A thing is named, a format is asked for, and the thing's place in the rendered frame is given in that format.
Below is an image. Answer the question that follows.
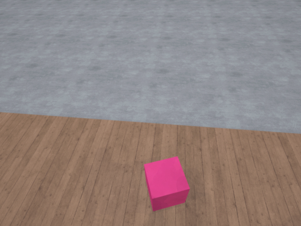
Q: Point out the carton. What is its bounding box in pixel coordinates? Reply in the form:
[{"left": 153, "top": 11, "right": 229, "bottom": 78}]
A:
[{"left": 144, "top": 156, "right": 190, "bottom": 211}]

